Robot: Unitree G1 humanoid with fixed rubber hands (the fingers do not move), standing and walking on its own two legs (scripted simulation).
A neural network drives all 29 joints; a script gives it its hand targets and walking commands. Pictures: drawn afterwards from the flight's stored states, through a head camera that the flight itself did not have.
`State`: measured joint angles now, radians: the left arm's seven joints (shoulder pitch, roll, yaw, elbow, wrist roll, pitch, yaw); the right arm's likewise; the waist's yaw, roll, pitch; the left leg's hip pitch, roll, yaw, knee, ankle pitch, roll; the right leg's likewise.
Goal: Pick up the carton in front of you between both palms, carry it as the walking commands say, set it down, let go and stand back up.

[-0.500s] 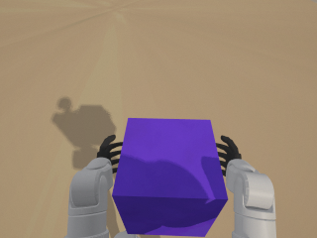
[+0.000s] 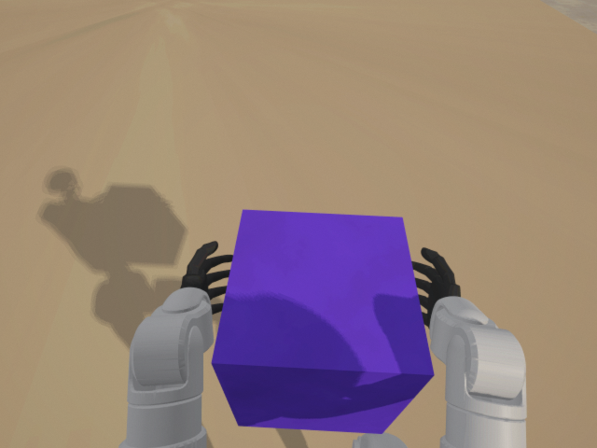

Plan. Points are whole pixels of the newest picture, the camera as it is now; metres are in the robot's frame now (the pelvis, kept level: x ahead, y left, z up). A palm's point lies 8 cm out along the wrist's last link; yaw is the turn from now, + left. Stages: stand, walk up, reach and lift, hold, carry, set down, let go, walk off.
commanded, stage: carry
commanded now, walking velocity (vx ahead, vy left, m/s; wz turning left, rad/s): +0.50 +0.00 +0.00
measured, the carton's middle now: (315, 327) +0.27 -0.01 +0.00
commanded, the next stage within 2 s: none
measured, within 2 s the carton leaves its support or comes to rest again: neither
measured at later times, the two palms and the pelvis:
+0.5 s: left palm (246, 143) +0.59 +0.12 +0.07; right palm (404, 145) +0.61 -0.18 +0.07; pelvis +0.34 -0.05 +0.00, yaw +3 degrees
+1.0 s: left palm (247, 79) +0.81 +0.14 +0.08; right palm (380, 84) +0.81 -0.16 +0.08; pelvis +0.55 -0.01 -0.02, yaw +0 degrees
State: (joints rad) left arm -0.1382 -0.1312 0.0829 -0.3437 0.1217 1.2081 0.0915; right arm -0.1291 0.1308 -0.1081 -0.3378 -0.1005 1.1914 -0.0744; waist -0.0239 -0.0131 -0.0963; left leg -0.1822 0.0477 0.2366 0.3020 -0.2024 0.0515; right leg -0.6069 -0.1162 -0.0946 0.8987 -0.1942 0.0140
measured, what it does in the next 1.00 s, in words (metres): walks ahead: right foot, then left foot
